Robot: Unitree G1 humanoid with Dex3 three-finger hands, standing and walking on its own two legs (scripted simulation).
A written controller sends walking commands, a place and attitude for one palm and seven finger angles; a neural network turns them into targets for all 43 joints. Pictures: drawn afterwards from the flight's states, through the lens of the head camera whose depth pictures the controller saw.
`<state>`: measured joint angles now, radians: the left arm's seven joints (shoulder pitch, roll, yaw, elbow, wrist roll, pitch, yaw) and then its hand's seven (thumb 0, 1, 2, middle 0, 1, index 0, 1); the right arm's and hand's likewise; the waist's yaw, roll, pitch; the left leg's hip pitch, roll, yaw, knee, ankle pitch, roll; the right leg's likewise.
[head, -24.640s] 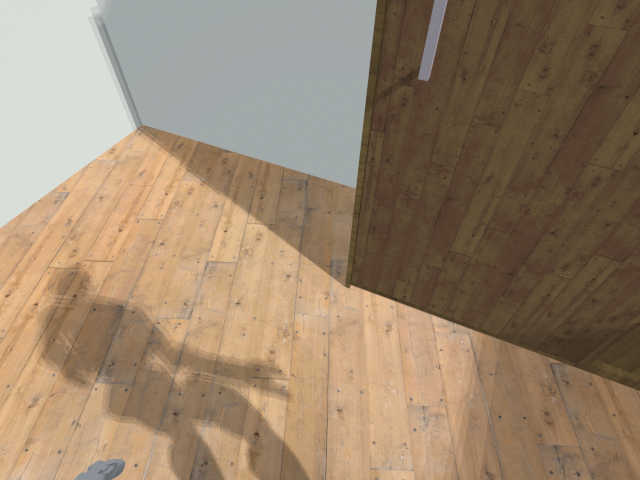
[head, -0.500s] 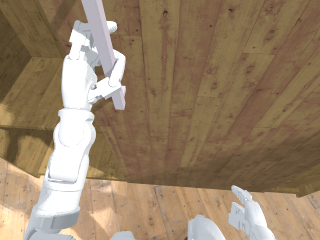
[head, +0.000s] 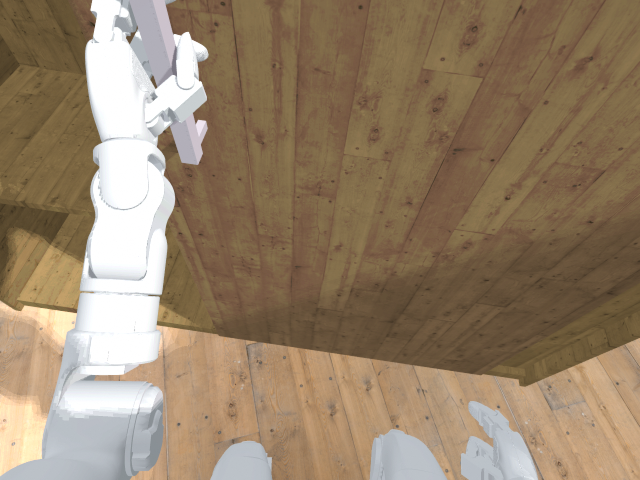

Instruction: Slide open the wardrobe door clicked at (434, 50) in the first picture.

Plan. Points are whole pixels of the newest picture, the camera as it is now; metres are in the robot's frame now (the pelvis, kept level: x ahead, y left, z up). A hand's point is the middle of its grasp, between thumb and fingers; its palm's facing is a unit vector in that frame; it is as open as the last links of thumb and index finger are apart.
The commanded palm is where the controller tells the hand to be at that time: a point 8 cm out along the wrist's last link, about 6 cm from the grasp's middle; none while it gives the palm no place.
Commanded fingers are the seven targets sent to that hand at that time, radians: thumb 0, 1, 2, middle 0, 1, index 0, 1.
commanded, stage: stop walking and hold the door there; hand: left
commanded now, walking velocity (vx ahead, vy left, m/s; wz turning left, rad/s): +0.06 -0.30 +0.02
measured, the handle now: (169, 38) +0.44 +0.23 +0.25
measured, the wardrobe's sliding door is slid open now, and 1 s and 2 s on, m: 0.64 0.64 0.64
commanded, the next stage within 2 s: none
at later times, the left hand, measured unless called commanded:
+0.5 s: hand (189, 79) +0.41 +0.21 +0.23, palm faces +0.49 -0.85 -0.20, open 6.1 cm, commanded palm +0.37 +0.24 +0.20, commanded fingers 0.00 0.90 0.90 -0.45 -1.40 -0.45 -1.40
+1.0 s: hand (191, 79) +0.41 +0.20 +0.23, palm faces +0.49 -0.85 -0.18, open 5.7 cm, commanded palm +0.37 +0.24 +0.20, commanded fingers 0.00 0.90 0.90 -0.45 -1.40 -0.45 -1.40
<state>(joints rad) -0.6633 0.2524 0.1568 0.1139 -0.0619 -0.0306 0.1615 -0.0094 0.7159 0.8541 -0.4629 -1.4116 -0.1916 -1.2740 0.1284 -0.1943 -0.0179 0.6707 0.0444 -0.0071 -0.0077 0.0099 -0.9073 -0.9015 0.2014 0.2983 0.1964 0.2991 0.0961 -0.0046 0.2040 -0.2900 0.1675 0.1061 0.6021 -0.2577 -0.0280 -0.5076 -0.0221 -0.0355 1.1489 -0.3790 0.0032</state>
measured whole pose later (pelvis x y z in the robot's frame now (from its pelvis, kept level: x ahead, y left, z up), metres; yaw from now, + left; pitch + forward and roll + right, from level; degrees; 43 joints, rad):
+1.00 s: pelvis -0.02 -0.09 +0.00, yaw -7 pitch -1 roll +0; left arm -0.61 0.63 0.45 0.68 -0.03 -0.11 0.11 -0.10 0.70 0.77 -0.45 -1.41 -0.34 -1.39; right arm 0.28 -0.30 0.01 0.72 0.06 -0.02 -0.10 0.01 -0.90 -0.90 0.21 0.30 0.20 0.30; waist -0.04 0.01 0.02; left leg -0.29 0.04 0.08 0.51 -0.21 0.01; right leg -0.26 -0.01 -0.05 0.51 -0.23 -0.01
